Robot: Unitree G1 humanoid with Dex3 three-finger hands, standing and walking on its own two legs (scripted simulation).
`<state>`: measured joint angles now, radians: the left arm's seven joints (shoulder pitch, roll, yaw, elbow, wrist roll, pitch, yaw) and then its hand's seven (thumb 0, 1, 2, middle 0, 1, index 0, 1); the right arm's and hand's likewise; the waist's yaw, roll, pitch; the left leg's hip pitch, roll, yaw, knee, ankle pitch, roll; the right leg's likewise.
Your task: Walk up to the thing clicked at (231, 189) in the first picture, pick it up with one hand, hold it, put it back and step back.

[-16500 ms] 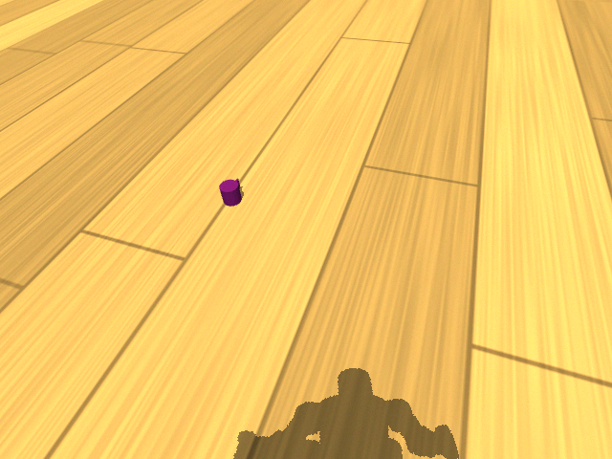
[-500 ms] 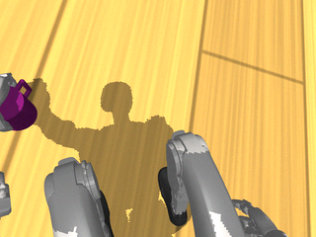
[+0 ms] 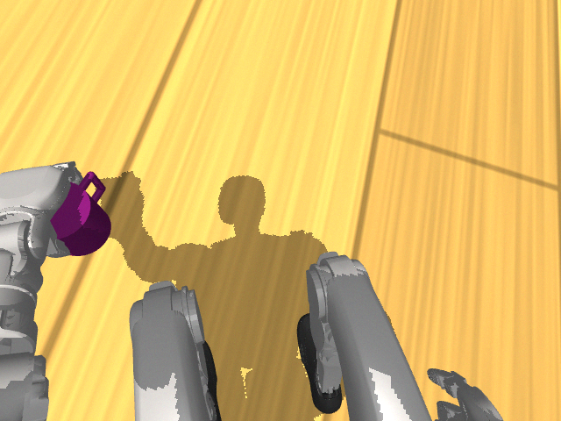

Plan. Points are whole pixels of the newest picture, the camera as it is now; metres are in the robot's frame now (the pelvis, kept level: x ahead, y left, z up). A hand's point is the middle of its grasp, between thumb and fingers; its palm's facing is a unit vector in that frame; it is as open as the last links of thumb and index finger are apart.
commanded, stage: lift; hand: left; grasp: from above
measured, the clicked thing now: (76, 211) +0.46 +0.29 -0.18
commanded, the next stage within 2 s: hold in 1.20 s
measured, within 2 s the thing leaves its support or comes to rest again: neither
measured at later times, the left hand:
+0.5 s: hand out of the picture +0.37 +0.28 +0.07, palm faces -0.45 -0.10 -0.89, open 11.8 cm
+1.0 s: hand out of the picture +0.35 +0.26 +0.21, palm faces -0.47 -0.10 -0.88, open 11.8 cm
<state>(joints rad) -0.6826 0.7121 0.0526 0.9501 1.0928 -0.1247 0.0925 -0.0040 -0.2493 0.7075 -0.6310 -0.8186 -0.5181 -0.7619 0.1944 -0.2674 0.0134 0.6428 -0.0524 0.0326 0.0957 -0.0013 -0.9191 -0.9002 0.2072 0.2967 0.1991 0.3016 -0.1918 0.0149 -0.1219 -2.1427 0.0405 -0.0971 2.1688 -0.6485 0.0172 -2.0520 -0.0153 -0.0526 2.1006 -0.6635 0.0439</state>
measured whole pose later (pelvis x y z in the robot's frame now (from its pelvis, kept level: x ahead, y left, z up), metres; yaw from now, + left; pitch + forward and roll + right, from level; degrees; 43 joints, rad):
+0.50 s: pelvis +0.02 +0.00 +0.16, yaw +3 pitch +26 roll -4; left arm -0.37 0.55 -0.08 0.64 0.98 0.01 0.04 -0.02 -0.25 0.78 -0.56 -0.88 -0.45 -0.82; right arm 0.16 -0.25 -0.01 0.66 0.01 0.05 -0.01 0.00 -0.90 -0.89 0.21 0.30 0.20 0.30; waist -0.10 0.04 -0.15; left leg -1.51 0.05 -0.04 1.64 -0.59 0.01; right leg -1.45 -0.02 -0.03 1.58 -0.59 0.04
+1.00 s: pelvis +0.05 +0.00 +0.30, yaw +4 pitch +14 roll -2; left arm -0.32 0.41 -0.16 0.85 1.03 0.00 0.16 -0.02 -0.25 0.79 -0.55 -0.89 -0.44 -0.84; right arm 0.26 -0.25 -0.02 0.75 0.01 -0.01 -0.04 0.00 -0.90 -0.89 0.21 0.30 0.20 0.30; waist -0.08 0.03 -0.10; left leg -0.84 0.05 0.01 1.03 -0.43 0.00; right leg -0.80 -0.01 -0.01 0.98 -0.42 0.03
